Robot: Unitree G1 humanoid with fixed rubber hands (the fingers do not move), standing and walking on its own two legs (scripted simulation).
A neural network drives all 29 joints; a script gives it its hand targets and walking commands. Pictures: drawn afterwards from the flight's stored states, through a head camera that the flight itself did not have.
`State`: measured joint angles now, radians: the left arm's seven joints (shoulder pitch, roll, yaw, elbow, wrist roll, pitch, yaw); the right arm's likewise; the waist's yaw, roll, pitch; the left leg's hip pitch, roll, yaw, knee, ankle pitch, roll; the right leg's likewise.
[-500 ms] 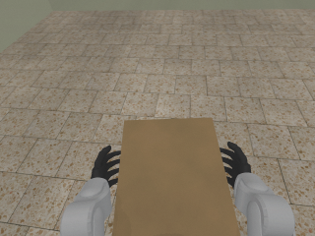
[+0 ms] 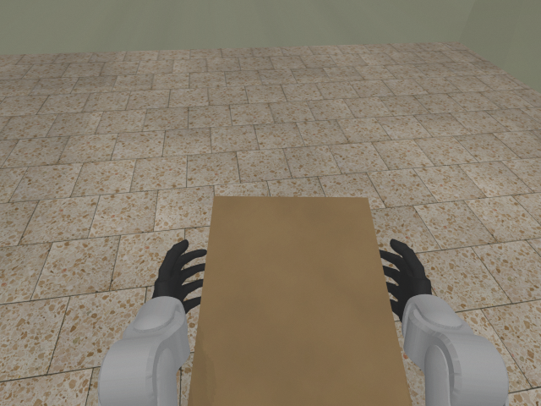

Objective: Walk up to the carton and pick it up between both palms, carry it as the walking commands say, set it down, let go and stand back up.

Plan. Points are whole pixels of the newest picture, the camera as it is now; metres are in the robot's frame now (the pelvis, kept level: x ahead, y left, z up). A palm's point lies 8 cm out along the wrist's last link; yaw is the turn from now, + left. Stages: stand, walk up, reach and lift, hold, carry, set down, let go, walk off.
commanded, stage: carry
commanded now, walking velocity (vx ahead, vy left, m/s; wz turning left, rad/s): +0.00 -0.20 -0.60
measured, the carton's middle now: (288, 318) +0.25 +0.00 +0.03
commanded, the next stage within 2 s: none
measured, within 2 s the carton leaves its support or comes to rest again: neither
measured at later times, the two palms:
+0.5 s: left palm (341, 337) +0.20 -0.05 +0.09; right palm out of the picture +0.13 -0.34 +0.10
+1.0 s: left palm out of the picture +0.13 -0.31 +0.07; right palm out of the picture -0.03 -0.56 +0.07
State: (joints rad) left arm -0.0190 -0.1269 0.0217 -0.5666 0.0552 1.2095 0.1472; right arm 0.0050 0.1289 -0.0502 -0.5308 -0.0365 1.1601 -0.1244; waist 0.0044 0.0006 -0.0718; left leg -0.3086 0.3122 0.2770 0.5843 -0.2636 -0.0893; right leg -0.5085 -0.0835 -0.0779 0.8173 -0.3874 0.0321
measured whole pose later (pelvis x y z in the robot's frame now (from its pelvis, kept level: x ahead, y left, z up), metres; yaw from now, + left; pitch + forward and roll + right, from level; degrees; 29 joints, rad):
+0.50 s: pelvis -0.05 -0.15 +0.00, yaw -16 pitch +2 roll -2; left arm 0.06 -0.13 0.02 -0.58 0.06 1.20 0.14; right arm 0.06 0.13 -0.02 -0.52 -0.04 1.15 -0.12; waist 0.02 -0.05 -0.10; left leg -0.31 0.11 0.21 0.58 -0.30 0.03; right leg -0.60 0.09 -0.07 1.00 -0.34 0.00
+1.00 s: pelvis -0.15 -0.30 -0.01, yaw -34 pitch +4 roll -1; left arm 0.05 -0.13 0.03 -0.58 0.05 1.13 0.14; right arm 0.01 0.13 -0.03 -0.54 -0.03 1.14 -0.14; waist -0.01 0.01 -0.04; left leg -0.56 0.10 0.14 1.06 -0.53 -0.08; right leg -0.48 0.08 -0.07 0.58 -0.18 -0.09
